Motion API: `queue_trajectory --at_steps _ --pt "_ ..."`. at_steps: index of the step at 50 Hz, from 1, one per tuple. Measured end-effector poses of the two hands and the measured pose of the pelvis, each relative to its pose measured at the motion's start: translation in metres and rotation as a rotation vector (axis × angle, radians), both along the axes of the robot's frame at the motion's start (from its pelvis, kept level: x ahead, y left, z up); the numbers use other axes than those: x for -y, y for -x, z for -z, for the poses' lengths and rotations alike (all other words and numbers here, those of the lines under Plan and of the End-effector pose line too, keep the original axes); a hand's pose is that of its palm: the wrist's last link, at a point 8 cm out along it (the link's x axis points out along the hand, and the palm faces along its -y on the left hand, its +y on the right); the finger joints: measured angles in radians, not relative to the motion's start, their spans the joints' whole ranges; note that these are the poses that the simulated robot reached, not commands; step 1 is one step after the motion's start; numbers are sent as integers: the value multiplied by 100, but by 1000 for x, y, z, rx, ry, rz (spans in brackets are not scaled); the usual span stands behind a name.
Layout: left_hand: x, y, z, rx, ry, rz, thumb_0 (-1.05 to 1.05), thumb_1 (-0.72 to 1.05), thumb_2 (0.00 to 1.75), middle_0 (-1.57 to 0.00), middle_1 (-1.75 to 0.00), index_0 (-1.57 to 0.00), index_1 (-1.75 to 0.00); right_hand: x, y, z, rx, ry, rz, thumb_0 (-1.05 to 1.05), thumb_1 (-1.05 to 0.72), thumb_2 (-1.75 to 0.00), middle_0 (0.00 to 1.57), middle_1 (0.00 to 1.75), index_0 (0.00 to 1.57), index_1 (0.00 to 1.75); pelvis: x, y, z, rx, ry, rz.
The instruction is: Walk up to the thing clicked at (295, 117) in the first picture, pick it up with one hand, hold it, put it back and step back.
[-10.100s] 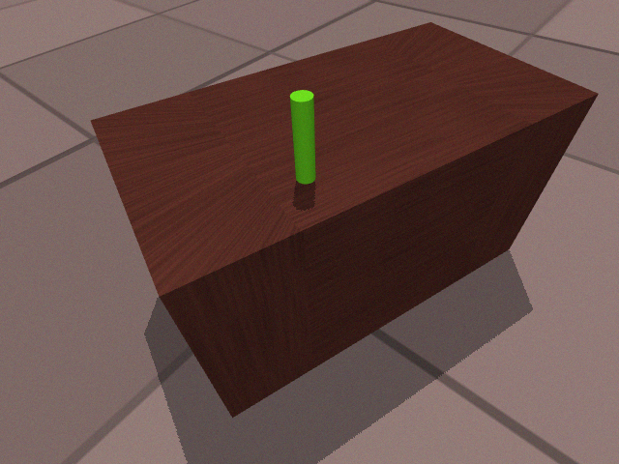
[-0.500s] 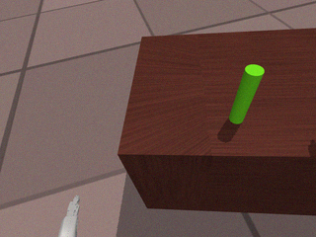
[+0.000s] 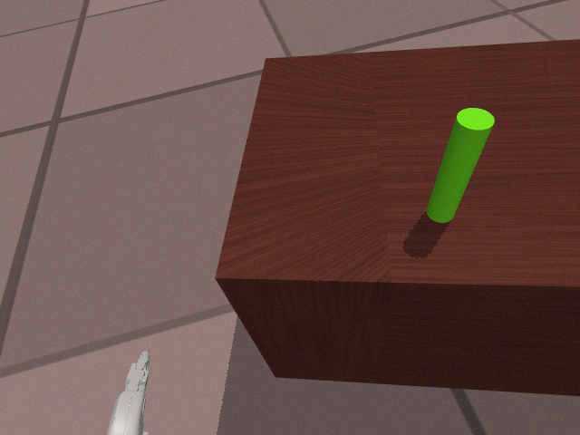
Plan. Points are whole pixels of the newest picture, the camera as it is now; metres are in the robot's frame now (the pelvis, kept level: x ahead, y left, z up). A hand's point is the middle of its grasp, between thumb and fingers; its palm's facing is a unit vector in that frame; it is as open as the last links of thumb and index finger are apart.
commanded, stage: go down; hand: right
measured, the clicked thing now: (455, 172) +0.50 -0.19 +0.05
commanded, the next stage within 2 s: approach in 1.02 s
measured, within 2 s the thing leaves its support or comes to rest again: neither
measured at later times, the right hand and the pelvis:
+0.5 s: hand out of the picture +0.41 -0.38 +0.14, palm faces +0.14 +0.99 +0.01, open 17.7 cm; pelvis -0.01 +0.00 -0.01, yaw +0 degrees
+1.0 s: hand out of the picture +0.42 -0.38 +0.13, palm faces +0.14 +0.99 +0.00, open 17.7 cm; pelvis +0.00 +0.00 -0.01, yaw +0 degrees
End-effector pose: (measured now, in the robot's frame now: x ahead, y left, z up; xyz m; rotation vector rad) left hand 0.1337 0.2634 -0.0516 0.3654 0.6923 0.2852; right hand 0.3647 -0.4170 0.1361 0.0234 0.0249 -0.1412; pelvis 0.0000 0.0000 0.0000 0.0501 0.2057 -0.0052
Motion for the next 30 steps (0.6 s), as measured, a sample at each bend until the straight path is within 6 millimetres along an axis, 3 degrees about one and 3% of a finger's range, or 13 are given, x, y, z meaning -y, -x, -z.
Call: queue_trajectory --at_steps 16,30 --pt "7 3 -3 39 -1 29 -1 -54 6 -6 -5 -6 -5 8 -8 -6 -17 12 7 -2 60 -5 4 5 5 6 2 7 7 -23 -5 1" --pt "7 5 1 20 -19 28 -1 -54 6 -5 -5 -6 -5 9 -27 -7 -8 8 -3 -2 60 -5 4 5 5 6 3 6 12 -60 -13 -2"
